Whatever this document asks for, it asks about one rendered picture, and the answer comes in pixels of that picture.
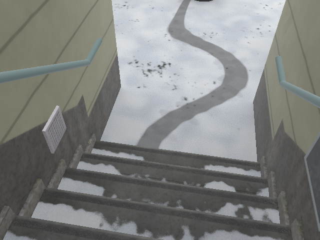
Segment stairs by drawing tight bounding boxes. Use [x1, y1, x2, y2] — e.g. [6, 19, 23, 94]
[3, 140, 293, 240]

